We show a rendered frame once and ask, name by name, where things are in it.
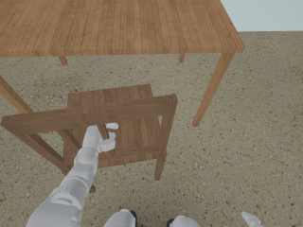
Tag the left robot forearm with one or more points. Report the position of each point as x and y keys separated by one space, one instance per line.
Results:
x=76 y=185

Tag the robot left shin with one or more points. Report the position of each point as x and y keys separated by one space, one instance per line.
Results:
x=125 y=210

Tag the robot left upper arm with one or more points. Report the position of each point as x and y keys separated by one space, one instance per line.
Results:
x=51 y=214

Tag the left robot thigh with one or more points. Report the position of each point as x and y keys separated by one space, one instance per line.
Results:
x=121 y=219

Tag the robot right hand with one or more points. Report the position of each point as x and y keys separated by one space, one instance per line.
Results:
x=252 y=221

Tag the table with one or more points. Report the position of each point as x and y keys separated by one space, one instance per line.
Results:
x=59 y=28

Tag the chair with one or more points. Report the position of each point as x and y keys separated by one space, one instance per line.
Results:
x=139 y=136

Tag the robot left hand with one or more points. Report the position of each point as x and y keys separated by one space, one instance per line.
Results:
x=93 y=138

